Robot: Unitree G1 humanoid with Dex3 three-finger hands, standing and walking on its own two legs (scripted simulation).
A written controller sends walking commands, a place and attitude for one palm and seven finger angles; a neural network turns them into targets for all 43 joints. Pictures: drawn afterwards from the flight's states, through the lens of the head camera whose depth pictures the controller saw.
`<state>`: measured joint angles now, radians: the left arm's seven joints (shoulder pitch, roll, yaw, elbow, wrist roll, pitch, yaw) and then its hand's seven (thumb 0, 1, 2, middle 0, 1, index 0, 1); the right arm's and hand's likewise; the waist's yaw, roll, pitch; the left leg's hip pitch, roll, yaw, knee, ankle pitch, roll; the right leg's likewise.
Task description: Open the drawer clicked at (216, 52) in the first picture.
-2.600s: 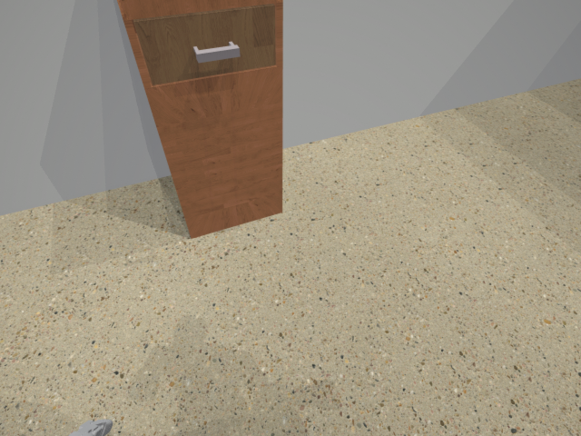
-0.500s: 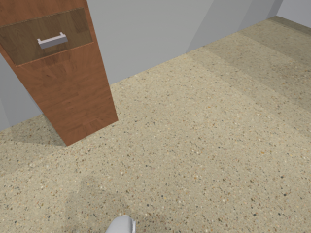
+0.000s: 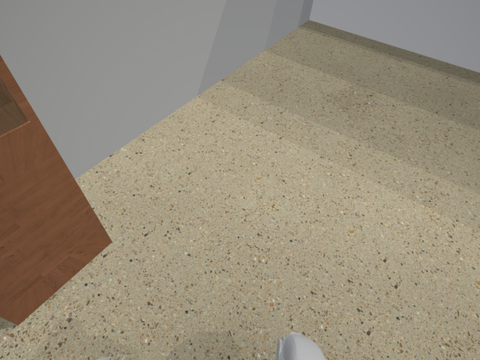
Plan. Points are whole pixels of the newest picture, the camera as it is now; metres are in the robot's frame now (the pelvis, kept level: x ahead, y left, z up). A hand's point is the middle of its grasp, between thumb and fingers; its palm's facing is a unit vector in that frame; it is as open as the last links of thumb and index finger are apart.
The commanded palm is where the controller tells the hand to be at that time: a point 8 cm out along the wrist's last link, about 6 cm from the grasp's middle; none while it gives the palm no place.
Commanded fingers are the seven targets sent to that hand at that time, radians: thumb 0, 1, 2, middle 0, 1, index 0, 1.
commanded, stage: walk to a spot facing it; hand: left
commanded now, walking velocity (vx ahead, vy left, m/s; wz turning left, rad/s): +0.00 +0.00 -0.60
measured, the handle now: out of the picture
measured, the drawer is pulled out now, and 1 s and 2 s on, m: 0.00 0.00 0.00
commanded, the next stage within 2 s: turn to face it in 1.86 s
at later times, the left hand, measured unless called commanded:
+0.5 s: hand (184, 287) +0.29 +0.14 -0.18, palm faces -0.28 -0.94 -0.20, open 7.4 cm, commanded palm none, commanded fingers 0.00 0.90 0.90 -0.20 -0.30 -0.20 -0.30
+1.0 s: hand (178, 256) +0.36 +0.17 -0.17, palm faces -0.54 -0.82 -0.20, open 7.4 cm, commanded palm none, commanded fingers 0.00 0.90 0.90 -0.20 -0.30 -0.20 -0.30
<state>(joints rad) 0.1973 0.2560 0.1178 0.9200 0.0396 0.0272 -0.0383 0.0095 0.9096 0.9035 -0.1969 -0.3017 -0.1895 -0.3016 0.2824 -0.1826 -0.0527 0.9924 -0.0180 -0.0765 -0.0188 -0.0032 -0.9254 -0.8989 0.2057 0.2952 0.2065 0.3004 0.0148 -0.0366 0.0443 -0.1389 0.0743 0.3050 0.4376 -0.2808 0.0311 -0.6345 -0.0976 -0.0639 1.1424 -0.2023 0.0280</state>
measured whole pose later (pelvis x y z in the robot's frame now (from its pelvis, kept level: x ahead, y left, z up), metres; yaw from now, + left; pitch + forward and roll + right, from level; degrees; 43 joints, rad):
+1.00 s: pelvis +0.17 +0.04 +0.00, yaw -36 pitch -1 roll -2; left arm 0.18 0.24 0.10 0.91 0.03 0.10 -0.03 0.01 0.91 0.90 -0.20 -0.30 -0.19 -0.30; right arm 0.25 -0.18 -0.05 0.94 -0.02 0.00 -0.01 0.00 -0.90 -0.90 0.21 0.30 0.21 0.30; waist -0.01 -0.02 0.09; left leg -0.18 0.14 0.34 0.52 -0.32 0.03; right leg -0.44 -0.07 -0.06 0.96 -0.42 0.07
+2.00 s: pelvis +0.24 -0.07 -0.02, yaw -71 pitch +0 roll -1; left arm 0.10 0.21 0.08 0.92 0.03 0.05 -0.03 0.01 0.91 0.90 -0.20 -0.30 -0.19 -0.30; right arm 0.39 -0.15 -0.05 1.03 -0.02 -0.01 -0.02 0.01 -0.90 -0.90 0.21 0.30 0.21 0.30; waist -0.05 0.00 0.13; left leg -0.02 0.15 0.36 0.54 -0.48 -0.04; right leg -0.48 -0.03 -0.13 0.74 -0.29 0.01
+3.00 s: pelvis +0.23 -0.15 -0.01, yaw -41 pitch +0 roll +1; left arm 0.16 0.19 0.04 0.86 0.02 0.02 0.02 0.01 0.90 0.90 -0.20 -0.30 -0.20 -0.30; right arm 0.19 -0.27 -0.11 0.91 -0.02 0.07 0.02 0.01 -0.90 -0.90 0.21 0.30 0.21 0.30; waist -0.03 0.06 0.05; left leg -0.48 -0.06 -0.08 0.85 -0.41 -0.02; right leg -0.28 -0.04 -0.07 0.60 -0.33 0.00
